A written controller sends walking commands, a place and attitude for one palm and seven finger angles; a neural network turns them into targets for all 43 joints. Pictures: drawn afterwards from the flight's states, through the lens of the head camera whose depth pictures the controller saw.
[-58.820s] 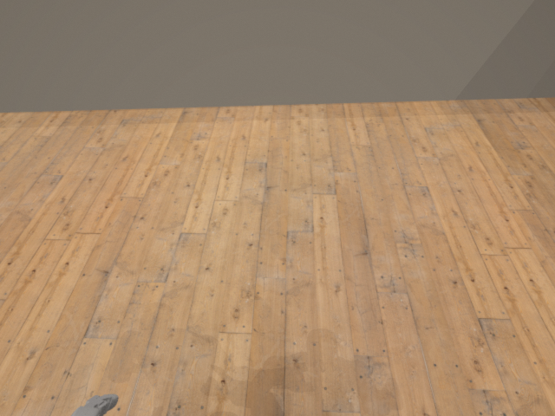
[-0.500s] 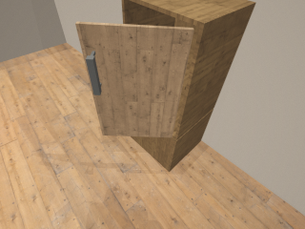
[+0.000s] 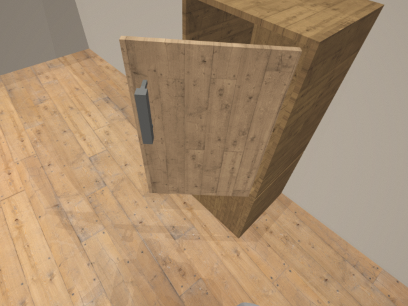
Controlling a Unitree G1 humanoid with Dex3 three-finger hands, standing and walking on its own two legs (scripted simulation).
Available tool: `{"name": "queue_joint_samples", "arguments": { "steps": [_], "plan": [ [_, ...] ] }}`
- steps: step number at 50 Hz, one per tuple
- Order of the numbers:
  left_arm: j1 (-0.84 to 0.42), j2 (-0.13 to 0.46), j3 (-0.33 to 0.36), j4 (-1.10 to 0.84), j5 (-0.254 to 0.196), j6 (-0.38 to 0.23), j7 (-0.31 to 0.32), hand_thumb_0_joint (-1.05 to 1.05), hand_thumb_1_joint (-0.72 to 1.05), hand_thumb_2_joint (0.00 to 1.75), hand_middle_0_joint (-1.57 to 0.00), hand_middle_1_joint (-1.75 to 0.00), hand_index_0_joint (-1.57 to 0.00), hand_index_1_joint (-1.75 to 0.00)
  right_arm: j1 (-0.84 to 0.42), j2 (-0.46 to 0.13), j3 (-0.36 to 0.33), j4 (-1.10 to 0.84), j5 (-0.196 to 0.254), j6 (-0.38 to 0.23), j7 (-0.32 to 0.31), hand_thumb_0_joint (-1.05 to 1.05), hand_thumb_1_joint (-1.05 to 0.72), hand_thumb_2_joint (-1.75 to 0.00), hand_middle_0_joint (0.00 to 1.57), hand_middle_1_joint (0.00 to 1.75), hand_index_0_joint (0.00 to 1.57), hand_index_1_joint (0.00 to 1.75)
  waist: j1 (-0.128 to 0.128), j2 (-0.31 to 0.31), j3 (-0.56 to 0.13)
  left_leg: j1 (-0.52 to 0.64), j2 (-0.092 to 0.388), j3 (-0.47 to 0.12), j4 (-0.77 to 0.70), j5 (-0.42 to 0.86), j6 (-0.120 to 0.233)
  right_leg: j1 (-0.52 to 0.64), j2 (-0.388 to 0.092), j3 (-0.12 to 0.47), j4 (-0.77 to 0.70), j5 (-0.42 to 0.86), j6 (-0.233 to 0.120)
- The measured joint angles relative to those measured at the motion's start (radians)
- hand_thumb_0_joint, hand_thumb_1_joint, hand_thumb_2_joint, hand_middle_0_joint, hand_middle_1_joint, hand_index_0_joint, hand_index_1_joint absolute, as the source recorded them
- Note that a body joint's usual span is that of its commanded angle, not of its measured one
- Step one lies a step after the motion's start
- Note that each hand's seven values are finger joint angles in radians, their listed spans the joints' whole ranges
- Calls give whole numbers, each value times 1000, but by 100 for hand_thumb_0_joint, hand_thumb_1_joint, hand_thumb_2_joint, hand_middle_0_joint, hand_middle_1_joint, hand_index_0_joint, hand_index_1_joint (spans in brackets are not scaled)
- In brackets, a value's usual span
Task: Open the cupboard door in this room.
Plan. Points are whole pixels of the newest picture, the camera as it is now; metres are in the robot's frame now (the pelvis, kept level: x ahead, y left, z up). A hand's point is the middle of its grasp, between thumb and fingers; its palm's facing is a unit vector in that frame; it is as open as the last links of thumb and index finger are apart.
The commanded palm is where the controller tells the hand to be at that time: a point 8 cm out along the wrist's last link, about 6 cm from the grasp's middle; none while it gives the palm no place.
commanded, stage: come to a stop and stand still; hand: left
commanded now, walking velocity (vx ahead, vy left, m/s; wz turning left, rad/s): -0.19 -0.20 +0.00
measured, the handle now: (146, 112) +0.54 +0.18 +0.07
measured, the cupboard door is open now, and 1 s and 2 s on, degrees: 45 45 45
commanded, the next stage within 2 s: look again from close up in 0.90 s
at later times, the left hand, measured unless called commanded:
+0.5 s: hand out of the picture +0.09 +0.16 -0.17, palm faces +0.04 -0.98 -0.20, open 7.2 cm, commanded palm none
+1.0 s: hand out of the picture -0.02 +0.12 -0.17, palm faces +0.07 -0.99 -0.13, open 7.3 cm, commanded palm none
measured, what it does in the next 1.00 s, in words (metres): steps on the spot: right foot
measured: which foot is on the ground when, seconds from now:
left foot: down 0.00-1.00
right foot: up 0.00-0.20, down 0.22-1.00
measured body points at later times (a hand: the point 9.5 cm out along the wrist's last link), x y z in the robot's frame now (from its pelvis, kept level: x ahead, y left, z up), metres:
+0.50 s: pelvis +0.01 -0.02 -0.01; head +0.03 -0.02 +0.44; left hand +0.09 +0.21 -0.16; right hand +0.02 -0.24 -0.17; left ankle +0.02 +0.07 -0.74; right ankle +0.05 -0.12 -0.74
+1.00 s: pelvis +0.00 -0.03 +0.00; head +0.00 -0.02 +0.45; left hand -0.03 +0.17 -0.16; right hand -0.02 -0.23 -0.16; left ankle +0.02 +0.07 -0.74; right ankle +0.05 -0.12 -0.74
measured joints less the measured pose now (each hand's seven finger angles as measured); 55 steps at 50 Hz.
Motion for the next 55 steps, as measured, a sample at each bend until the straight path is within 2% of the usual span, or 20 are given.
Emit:
{"name": "queue_joint_samples", "arguments": {
  "steps": [5,8,12,15,19,23,28,34,40,51,53,55],
  "plan": [
    [-67,10,-9,-23,-11,3,23,1,94,90,-20,-30,-20,-30,14,46,27,31,1,0,-11,0,-91,-90,20,30,19,30,-9,15,18,56,-16,-4,-86,27,1,28,16,1,-225,38,26],
    [-98,-1,-18,-27,-17,8,31,1,94,90,-20,-30,-20,-30,2,63,32,44,1,16,-13,0,-91,-90,20,30,20,30,-21,28,34,61,-18,-8,-66,7,-2,103,26,9,-396,30,30],
    [-118,-10,-22,-36,-16,8,35,0,94,90,-20,-30,-20,-30,-14,68,19,56,6,42,-19,1,-91,-90,20,30,20,30,-23,37,42,40,-17,0,13,-46,-15,212,31,21,-586,98,26],
    [-127,-21,-29,-45,-16,3,37,0,94,90,-20,-30,-20,-30,-40,46,-1,47,17,56,-19,1,-91,-90,20,30,20,30,-33,66,60,20,3,-3,55,-61,-21,197,48,18,-558,66,12],
    [-136,-19,-30,-61,-17,14,40,0,94,90,-20,-30,-20,-30,-64,27,-18,30,22,73,-17,1,-91,-90,20,30,20,30,-44,58,70,-7,6,-18,98,-78,-37,176,46,3,-518,52,-2],
    [-138,-10,-21,-69,-19,32,42,-1,94,90,-20,-30,-20,-30,-74,16,-23,26,15,79,-16,1,-91,-90,20,30,20,30,-27,29,60,-5,7,-17,93,-66,-35,174,46,3,-515,58,-3],
    [-118,-7,-21,-72,-16,33,39,-1,95,90,-20,-30,-20,-30,-82,0,-18,20,11,75,-12,0,-91,-90,19,30,19,30,-2,29,44,9,15,-19,56,-36,-37,192,57,1,-562,94,-5],
    [-54,-1,-31,-41,-14,23,34,-1,95,90,-20,-30,-20,-30,-92,-19,-14,14,9,77,-7,1,-92,-90,19,30,19,30,5,47,18,24,21,-26,12,-4,-46,216,67,-8,-620,129,-14],
    [6,-10,-45,9,-16,22,28,0,93,90,-20,-30,-20,-30,-68,-14,1,30,10,72,-2,1,-92,-90,19,30,19,30,4,43,3,44,26,-31,-23,15,-52,241,76,-13,-666,151,-18],
    [47,-59,-68,61,-18,0,32,0,91,90,-20,-30,-20,-30,-2,32,25,89,15,70,0,0,-91,-90,19,30,19,30,9,34,14,47,35,-39,-32,18,-57,264,85,-23,-709,171,-17],
    [52,-72,-77,57,-16,-5,36,0,91,90,-20,-30,-20,-30,3,24,22,69,13,76,4,0,-91,-90,20,30,19,30,1,55,18,13,39,-46,27,-11,-58,242,88,-24,-678,160,-17],
    [56,-78,-79,61,-16,-6,33,0,91,90,-20,-30,-20,-30,13,15,17,51,11,70,4,0,-91,-90,20,30,19,30,-12,72,11,-3,34,-45,60,-29,-45,222,81,-22,-638,137,-14]
  ]
}}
